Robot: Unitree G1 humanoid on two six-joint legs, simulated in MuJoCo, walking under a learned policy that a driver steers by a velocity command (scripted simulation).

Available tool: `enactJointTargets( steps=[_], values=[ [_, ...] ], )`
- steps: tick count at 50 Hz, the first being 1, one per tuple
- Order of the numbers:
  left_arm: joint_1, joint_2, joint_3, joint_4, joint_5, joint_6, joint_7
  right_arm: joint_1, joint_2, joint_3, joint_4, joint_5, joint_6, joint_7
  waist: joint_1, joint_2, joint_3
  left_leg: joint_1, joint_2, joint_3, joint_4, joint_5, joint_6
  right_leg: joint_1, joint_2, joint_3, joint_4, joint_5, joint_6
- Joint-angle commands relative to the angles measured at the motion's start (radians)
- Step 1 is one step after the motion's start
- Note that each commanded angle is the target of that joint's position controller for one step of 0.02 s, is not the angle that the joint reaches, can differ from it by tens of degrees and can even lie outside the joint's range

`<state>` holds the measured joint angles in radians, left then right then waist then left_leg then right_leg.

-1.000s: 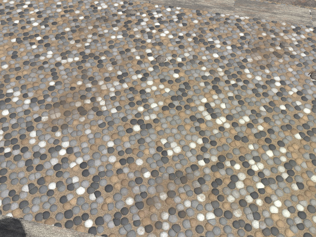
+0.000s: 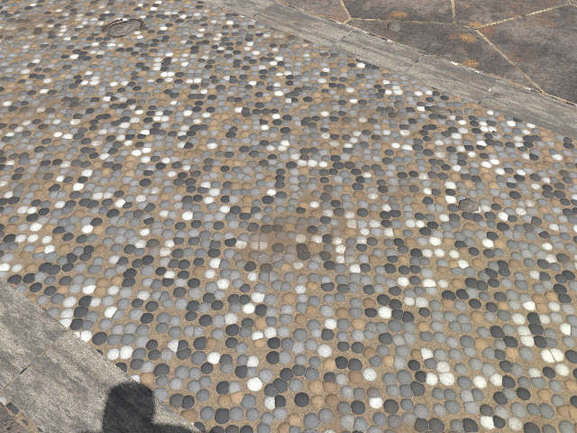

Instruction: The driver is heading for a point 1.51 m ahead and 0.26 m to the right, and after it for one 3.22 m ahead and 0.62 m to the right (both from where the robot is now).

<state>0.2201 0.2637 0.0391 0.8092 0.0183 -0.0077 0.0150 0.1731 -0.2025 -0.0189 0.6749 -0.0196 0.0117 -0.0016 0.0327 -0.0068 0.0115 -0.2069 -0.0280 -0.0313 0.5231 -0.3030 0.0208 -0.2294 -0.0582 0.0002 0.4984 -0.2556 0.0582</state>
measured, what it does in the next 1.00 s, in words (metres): stands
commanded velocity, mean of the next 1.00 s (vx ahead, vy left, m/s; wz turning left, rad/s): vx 0.00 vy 0.00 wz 0.01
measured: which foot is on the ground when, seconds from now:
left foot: down 0.00-1.00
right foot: down 0.00-1.00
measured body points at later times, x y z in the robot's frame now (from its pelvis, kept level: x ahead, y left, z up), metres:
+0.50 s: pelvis +0.00 +0.00 +0.00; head +0.01 +0.00 +0.45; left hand +0.06 +0.26 -0.14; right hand +0.10 -0.26 -0.13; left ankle -0.01 +0.11 -0.74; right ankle +0.01 -0.15 -0.74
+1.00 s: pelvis +0.00 -0.01 +0.00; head +0.01 -0.01 +0.45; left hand +0.02 +0.24 -0.15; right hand +0.04 -0.25 -0.15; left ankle -0.01 +0.11 -0.74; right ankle +0.01 -0.15 -0.74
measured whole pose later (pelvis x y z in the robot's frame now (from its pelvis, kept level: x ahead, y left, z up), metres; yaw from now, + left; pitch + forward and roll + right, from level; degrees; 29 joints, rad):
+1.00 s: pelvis +0.00 -0.01 +0.00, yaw +0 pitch -2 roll +0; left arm 0.24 0.20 0.03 1.11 0.00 0.01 0.05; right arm 0.26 -0.20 -0.02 1.02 0.00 0.00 -0.03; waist 0.01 0.00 0.04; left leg -0.17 -0.02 -0.03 0.49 -0.29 0.01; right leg -0.20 -0.05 0.00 0.48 -0.25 0.05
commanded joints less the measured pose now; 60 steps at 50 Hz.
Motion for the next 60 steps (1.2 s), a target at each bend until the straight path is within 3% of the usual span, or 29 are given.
enactJointTargets(
  steps=[1, 14, 34, 60],
  values=[
    [-0.009, 0.098, 0.024, -0.032, -0.003, -0.016, 0.006, -0.009, -0.128, -0.038, -0.055, 0.002, -0.012, -0.007, -0.014, 0.034, -0.013, -0.024, 0.099, -0.112, -0.127, 0.16, 0.044, 0.023, -0.009, 0.014, -0.046, 0.132, -0.005],
    [0.006, 0.097, 0.025, 0.069, -0.011, -0.01, 0.024, 0.03, -0.115, -0.042, 0.036, 0.009, -0.016, -0.013, -0.012, 0.019, -0.015, -0.021, 0.066, -0.067, -0.109, 0.207, 0.026, 0.054, -0.008, 0.01, -0.046, 0.157, -0.011],
    [0.022, 0.064, 0.022, 0.223, -0.017, 0.006, 0.038, 0.094, -0.108, -0.035, 0.221, 0.017, -0.018, -0.033, -0.016, 0.01, 0.023, -0.013, 0.045, -0.029, -0.122, 0.2, 0.006, 0.054, 0.01, -0.004, -0.073, 0.143, -0.024],
    [0.092, 0.018, 0.002, 0.303, -0.02, 0.009, 0.041, 0.146, -0.081, -0.011, 0.361, 0.021, -0.016, -0.036, -0.023, 0.008, 0.049, -0.026, 0.036, -0.01, -0.14, 0.165, 0.001, 0.035, 0.024, -0.013, -0.082, 0.118, -0.03]
  ],
)
Next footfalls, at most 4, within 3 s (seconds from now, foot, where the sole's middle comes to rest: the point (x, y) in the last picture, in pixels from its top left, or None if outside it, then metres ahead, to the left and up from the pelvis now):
2.08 left None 0.40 0.06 -0.77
2.42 right None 0.36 -0.16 -0.77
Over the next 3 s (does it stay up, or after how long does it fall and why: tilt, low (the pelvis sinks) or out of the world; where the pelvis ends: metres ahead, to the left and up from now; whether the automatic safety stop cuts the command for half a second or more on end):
stays up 0.35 -0.05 0.00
